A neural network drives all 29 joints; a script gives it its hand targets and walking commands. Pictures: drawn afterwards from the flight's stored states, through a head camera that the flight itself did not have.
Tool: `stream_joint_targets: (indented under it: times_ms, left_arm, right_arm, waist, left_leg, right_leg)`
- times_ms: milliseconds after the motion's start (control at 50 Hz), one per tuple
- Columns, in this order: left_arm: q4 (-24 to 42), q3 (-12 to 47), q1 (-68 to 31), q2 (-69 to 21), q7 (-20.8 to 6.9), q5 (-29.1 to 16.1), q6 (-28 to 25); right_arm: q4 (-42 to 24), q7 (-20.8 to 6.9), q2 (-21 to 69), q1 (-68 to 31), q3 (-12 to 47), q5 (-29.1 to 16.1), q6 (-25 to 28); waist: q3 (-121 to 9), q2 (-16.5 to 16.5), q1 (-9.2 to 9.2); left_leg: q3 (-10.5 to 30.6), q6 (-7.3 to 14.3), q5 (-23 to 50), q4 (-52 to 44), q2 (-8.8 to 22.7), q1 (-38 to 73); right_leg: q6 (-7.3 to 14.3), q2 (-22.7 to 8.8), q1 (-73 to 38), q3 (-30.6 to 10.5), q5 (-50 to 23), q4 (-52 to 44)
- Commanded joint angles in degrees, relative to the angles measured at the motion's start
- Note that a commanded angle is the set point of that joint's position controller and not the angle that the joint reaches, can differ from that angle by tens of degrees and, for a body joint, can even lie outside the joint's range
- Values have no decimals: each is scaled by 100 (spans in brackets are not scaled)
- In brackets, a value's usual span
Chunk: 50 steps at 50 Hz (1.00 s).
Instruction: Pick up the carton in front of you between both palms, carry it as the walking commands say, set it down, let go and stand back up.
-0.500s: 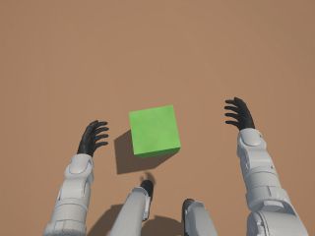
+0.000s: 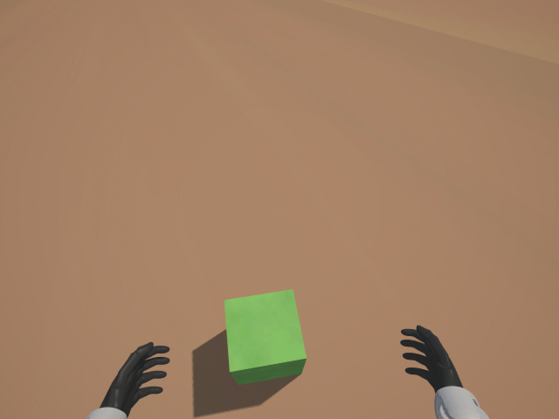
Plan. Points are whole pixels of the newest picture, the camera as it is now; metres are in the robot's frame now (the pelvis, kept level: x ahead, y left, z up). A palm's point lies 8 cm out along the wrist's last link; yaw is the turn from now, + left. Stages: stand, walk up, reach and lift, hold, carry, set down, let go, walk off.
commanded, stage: let go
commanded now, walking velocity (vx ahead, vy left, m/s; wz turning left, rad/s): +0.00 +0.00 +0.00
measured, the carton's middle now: (265, 338) +0.39 +0.08 -0.64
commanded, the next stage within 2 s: stand in 0.56 s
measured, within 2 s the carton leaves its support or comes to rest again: neither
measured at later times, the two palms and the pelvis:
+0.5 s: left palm (121, 405) +0.15 +0.23 -0.06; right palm out of the picture +0.15 -0.24 -0.06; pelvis -0.01 -0.01 +0.00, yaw +0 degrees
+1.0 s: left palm (90, 415) +0.14 +0.29 -0.11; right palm out of the picture +0.13 -0.28 -0.07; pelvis +0.01 +0.01 +0.00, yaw -2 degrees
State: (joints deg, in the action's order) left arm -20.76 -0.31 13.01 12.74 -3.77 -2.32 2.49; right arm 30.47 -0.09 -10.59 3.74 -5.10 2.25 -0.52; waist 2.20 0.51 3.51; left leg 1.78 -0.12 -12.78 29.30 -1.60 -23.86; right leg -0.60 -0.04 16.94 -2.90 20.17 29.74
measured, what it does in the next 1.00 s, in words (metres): stands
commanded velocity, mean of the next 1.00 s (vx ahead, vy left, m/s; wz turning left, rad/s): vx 0.00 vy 0.00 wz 0.00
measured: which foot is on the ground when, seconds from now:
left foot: down 0.00-1.00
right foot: down 0.00-1.00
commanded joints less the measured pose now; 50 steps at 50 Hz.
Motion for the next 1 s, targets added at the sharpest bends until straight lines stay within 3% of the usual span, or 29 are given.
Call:
stream_joint_targets:
  times_ms: [0, 80, 200, 220, 240, 320, 540, 560, 600, 640, 680, 820, 980]
  left_arm:
    - [370, -232, 96, 501, 43, 48, -90]
    - [215, -321, 178, 527, 68, 148, -32]
    - [146, -407, 35, 566, 38, 272, 178]
    - [422, -489, -74, 695, 167, 447, 472]
    - [343, -434, 0, 684, 216, 408, 553]
    - [388, -393, -148, 678, 263, 394, 723]
    - [570, -291, -322, 605, 300, 388, 1036]
    - [-298, -469, -448, 1199, 510, 432, 558]
    - [-450, -450, -366, 1142, 547, 527, 190]
    - [-629, -444, -359, 1074, 504, 553, 2]
    - [-845, -444, -288, 1094, 439, 529, -110]
    - [-1415, -406, -185, 1316, 512, 474, -250]
    - [-1888, -312, -115, 1427, 573, 448, -264]
  right_arm:
    - [-641, -88, -522, 405, -46, -74, 56]
    - [-887, -229, -527, 658, 81, -156, -43]
    - [-1172, -354, -547, 664, 206, -239, -264]
    - [-869, -254, -461, 985, 271, -306, -116]
    - [-996, -203, -520, 853, 279, -336, -97]
    - [-1006, -147, -579, 674, 296, -312, -193]
    - [-884, -187, -604, 732, 151, -200, -459]
    - [-80, 0, -1261, 727, -8, 65, -309]
    - [52, 71, -1400, 780, -58, 116, -148]
    - [206, 72, -1379, 643, -52, 107, -42]
    - [304, 38, -1373, 474, -38, 71, 8]
    - [733, 87, -1532, 536, -23, 8, 67]
    - [1112, 156, -1720, 565, 25, -6, 77]
  waist:
    - [-1247, -162, -245]
    - [-924, -100, -233]
    - [-331, -184, -222]
    - [-531, -94, -194]
    - [-465, -237, -229]
    - [-157, -349, -223]
    - [19, -201, -359]
    - [111, -979, -330]
    - [55, -569, -457]
    - [73, -99, -423]
    - [-123, 132, -363]
    - [-566, 133, -381]
    - [-636, 61, -377]
  left_leg:
    - [-13, -248, 2564, -176, -89, 2404]
    - [-56, -191, 2361, -380, -142, 2508]
    - [-152, -122, 1625, -485, -233, 2560]
    - [-184, -145, 1460, -302, -355, 2421]
    - [-174, -108, 1338, -284, -356, 2299]
    - [-240, -85, 992, -247, -368, 2182]
    - [-216, -91, 801, -332, -300, 2384]
    - [113, -82, 492, -132, 321, 1474]
    - [232, -19, -396, -269, 359, 1211]
    - [372, 34, -905, -439, 402, 872]
    - [456, 96, -782, -525, 490, 764]
    - [413, 148, 1139, -197, 585, 1277]
    - [461, 185, 1972, -160, 662, 1617]
  right_leg:
    - [-89, 256, 125, 177, -2124, -646]
    - [-119, 219, -193, 145, -2288, -834]
    - [-104, 130, -205, 78, -1887, -1033]
    - [-115, 91, -476, 31, -2462, -841]
    - [-145, 77, -464, 16, -2563, -794]
    - [-156, 57, -265, 38, -2132, -850]
    - [11, 157, -217, 173, -1347, -913]
    - [-101, -131, 101, -66, -286, -880]
    - [14, -183, 84, -319, 681, -929]
    - [68, -154, -46, -312, 628, -769]
    - [65, -138, -347, -233, 73, -567]
    - [12, -254, -727, -284, -1422, -451]
    - [-24, -296, -805, -282, -1938, -447]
